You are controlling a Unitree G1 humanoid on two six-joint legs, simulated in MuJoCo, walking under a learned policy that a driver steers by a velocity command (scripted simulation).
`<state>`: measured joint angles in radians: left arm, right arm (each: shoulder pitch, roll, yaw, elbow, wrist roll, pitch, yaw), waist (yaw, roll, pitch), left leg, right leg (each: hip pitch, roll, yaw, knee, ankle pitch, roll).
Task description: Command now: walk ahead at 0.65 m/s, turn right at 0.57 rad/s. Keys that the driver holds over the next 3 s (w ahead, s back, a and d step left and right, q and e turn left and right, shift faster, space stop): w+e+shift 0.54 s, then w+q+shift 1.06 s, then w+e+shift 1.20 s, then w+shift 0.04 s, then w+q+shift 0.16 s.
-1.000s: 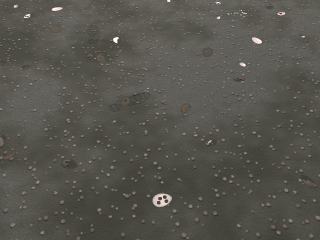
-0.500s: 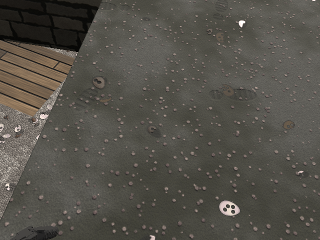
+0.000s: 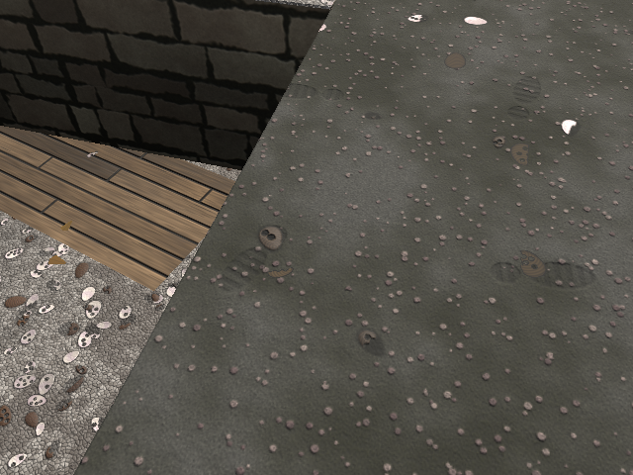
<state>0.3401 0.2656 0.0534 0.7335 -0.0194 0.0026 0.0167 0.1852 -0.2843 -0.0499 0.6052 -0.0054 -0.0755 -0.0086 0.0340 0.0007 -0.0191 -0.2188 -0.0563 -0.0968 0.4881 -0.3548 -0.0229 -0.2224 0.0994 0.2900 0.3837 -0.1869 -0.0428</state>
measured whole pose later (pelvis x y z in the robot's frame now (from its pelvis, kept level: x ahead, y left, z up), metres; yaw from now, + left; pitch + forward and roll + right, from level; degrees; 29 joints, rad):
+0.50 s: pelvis +0.27 -0.13 -0.06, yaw -27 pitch +2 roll +0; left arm 0.11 0.34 0.06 0.62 0.02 0.01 -0.06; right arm 0.42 -0.29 -0.03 0.81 -0.04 -0.07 0.01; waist -0.05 -0.01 0.05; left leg -0.09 0.10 0.04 1.24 -0.37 -0.03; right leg -0.59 0.11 -0.10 0.85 -0.29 -0.17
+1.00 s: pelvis +0.69 -0.35 -0.04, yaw -22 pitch -1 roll +1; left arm 0.27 0.28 0.00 0.78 0.05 -0.10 0.01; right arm 0.34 -0.32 -0.05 0.82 -0.02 -0.03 0.02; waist -0.05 0.00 0.05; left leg -0.40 -0.18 0.08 0.60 -0.20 0.20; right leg -0.25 0.10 0.02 1.41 -0.33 -0.02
